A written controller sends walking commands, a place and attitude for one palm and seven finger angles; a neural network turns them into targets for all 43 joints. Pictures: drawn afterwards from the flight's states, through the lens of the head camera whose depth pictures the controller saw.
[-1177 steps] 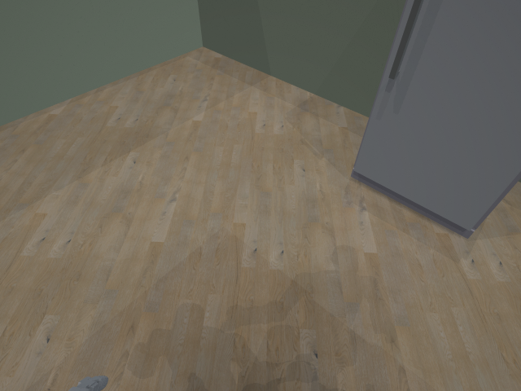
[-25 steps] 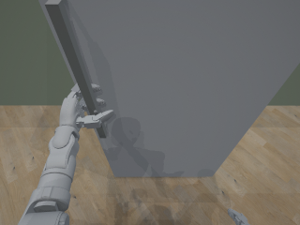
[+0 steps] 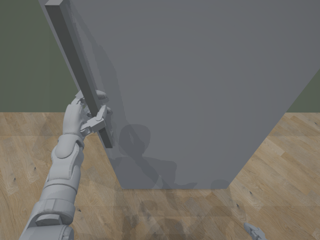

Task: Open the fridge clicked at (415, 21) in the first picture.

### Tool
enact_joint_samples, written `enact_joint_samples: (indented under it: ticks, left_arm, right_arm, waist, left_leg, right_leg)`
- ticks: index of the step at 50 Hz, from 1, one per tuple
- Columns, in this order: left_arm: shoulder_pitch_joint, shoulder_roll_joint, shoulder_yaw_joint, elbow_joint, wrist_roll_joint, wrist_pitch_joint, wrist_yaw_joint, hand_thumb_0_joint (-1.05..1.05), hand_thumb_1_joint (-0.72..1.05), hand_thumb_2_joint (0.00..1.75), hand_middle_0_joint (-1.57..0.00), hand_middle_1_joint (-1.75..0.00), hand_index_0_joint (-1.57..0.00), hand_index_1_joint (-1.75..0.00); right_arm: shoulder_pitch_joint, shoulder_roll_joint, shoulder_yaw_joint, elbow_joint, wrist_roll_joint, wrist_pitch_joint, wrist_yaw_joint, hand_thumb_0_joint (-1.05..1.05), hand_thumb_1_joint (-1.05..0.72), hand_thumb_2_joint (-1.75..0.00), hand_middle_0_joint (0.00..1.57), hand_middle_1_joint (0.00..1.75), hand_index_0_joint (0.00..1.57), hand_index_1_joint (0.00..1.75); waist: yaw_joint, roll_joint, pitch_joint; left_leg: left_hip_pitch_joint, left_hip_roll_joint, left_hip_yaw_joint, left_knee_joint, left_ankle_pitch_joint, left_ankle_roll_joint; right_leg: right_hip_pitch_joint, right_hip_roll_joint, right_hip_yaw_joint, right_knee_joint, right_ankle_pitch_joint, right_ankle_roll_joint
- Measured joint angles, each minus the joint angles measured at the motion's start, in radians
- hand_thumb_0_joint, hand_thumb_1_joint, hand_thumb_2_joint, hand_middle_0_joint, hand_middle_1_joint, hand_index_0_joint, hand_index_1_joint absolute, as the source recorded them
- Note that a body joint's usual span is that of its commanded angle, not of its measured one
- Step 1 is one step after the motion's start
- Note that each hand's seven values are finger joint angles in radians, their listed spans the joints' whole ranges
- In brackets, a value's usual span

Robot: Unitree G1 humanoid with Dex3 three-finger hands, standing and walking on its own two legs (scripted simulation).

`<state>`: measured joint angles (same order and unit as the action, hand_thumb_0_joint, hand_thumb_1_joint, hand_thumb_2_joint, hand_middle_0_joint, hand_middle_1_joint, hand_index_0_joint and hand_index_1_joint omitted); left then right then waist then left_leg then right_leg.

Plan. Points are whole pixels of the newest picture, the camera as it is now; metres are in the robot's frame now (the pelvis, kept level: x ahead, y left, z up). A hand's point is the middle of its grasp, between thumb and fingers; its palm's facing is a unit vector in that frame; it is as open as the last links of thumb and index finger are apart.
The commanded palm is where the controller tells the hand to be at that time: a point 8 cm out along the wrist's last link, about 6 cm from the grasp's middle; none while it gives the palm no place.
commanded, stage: grip the handle and tug to test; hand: left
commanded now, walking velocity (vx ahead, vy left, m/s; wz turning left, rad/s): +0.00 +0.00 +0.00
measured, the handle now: (93, 93) +0.44 +0.19 +0.13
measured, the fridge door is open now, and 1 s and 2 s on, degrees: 0 3 30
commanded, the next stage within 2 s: pull the door a little, standing still in 0.48 s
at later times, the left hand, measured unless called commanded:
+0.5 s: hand (102, 119) +0.38 +0.16 +0.09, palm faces +0.04 -1.00 -0.01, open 5.8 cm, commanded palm +0.33 +0.21 +0.10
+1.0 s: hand (100, 129) +0.35 +0.16 +0.10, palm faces +0.01 -1.00 +0.00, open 6.0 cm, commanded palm +0.28 +0.21 +0.10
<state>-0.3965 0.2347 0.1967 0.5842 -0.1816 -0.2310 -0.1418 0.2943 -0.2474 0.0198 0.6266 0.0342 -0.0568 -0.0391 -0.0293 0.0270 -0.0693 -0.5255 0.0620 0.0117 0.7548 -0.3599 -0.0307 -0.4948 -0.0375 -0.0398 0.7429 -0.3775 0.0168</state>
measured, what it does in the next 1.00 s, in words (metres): shifts its weight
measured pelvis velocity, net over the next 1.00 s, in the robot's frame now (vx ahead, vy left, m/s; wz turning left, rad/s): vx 0.06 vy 0.01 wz -0.04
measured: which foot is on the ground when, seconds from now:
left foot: down 0.00-1.00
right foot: down 0.00-1.00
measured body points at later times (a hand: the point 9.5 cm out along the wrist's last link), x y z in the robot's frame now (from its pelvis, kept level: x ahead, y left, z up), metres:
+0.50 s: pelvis +0.02 +0.00 +0.00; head +0.05 -0.01 +0.45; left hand +0.38 +0.21 +0.10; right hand +0.14 -0.25 -0.10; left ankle +0.01 +0.14 -0.71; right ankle +0.00 -0.13 -0.71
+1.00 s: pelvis +0.06 +0.01 +0.01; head +0.08 +0.00 +0.46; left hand +0.35 +0.21 +0.10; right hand +0.21 -0.23 -0.08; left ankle +0.01 +0.14 -0.71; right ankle +0.00 -0.13 -0.71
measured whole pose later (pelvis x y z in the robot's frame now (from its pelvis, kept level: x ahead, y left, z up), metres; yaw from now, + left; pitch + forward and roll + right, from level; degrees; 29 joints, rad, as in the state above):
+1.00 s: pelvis +0.06 +0.01 +0.01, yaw -2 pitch +8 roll -1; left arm 0.15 0.17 0.15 -0.03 -0.22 -0.07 -0.11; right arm 0.27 -0.22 0.02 0.51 0.02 -0.03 0.00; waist -0.02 0.04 -0.11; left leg -0.37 0.07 0.05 0.67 -0.41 -0.02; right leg -0.37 -0.03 -0.01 0.66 -0.39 0.02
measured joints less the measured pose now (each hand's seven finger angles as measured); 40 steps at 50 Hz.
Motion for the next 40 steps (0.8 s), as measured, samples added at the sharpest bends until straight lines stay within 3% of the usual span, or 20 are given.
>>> enact_joint_samples:
  ticks: [10, 25, 40]
  left_arm:
    - [0.003, 0.002, 0.003, -0.005, -0.003, 0.008, -0.003, 0.00, 0.69, 0.82, -0.39, -1.38, -0.37, -1.38]
    - [0.172, -0.019, -0.001, -0.201, -0.015, 0.058, 0.043, 0.01, 0.75, 0.79, -0.31, -1.39, -0.30, -1.39]
    - [0.294, -0.039, -0.029, -0.378, -0.015, 0.117, 0.027, 0.01, 0.73, 0.77, -0.32, -1.38, -0.32, -1.40]
  right_arm:
    - [-0.005, 0.002, 0.002, -0.007, 0.000, 0.004, 0.001, 0.01, -0.91, -0.90, 0.20, 0.29, 0.20, 0.30]
    - [0.012, 0.005, -0.009, -0.046, 0.001, -0.002, 0.022, 0.01, -0.91, -0.90, 0.20, 0.29, 0.20, 0.30]
    - [-0.025, 0.017, -0.008, -0.063, -0.009, 0.011, 0.022, 0.01, -0.91, -0.90, 0.20, 0.29, 0.20, 0.30]
  waist:
    - [0.000, -0.001, -0.003]
    - [-0.009, 0.005, -0.021]
    - [0.011, 0.004, -0.026]
  left_leg:
    - [-0.001, 0.001, 0.000, -0.003, 0.002, -0.001]
    - [0.051, 0.007, 0.030, -0.027, -0.024, 0.002]
    - [0.092, 0.003, 0.026, -0.054, -0.044, 0.003]
  right_leg:
    - [-0.002, 0.001, 0.000, -0.001, 0.001, -0.001]
    - [0.036, 0.006, 0.028, -0.024, -0.014, 0.005]
    - [0.080, 0.004, 0.021, -0.055, -0.025, 0.007]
